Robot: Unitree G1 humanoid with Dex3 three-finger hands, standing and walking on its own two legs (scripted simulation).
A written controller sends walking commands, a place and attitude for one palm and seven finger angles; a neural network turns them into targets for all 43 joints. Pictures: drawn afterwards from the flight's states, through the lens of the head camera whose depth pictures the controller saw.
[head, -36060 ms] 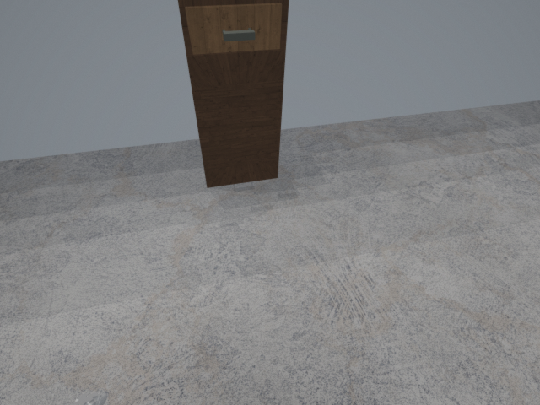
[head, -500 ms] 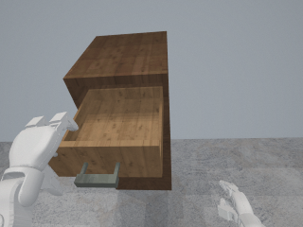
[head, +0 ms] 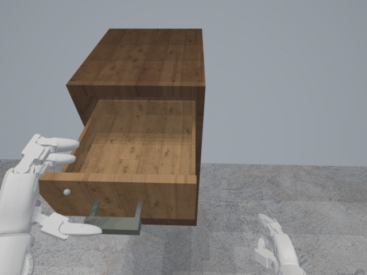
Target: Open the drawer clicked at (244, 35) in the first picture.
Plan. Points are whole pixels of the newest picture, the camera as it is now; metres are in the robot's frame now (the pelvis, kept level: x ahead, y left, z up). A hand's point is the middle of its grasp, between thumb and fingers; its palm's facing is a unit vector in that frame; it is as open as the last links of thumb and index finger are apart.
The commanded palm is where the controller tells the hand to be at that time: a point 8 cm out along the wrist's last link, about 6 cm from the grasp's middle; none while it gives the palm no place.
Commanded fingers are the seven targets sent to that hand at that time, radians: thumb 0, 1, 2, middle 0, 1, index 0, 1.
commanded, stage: draw the hand back to the body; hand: left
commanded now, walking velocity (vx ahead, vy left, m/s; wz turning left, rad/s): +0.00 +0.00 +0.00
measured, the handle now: (115, 215) +0.23 +0.19 +0.02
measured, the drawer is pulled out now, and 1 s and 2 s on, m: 0.29 0.29 0.29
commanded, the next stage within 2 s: step back with the hand held close in 0.82 s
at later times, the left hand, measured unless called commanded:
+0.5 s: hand (56, 178) +0.20 +0.23 +0.19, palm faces +0.41 -0.82 -0.41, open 9.7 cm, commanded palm +0.15 +0.28 +0.21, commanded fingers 0.00 0.73 0.82 -0.21 -0.41 -0.21 -0.41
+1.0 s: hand (54, 179) +0.19 +0.23 +0.20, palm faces +0.45 -0.79 -0.42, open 7.4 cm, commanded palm +0.13 +0.26 +0.21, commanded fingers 0.00 0.90 0.90 -0.20 -0.30 -0.20 -0.30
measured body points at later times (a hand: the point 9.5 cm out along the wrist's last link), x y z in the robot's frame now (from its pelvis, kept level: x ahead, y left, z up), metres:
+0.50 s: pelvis +0.02 +0.00 +0.00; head +0.00 -0.02 +0.45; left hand +0.17 +0.27 +0.22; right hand +0.21 -0.22 -0.08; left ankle +0.01 +0.11 -0.74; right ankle -0.02 -0.10 -0.74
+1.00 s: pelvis +0.01 -0.02 +0.00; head -0.01 -0.04 +0.45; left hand +0.16 +0.27 +0.22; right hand +0.21 -0.23 -0.08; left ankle +0.01 +0.11 -0.74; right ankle -0.03 -0.10 -0.74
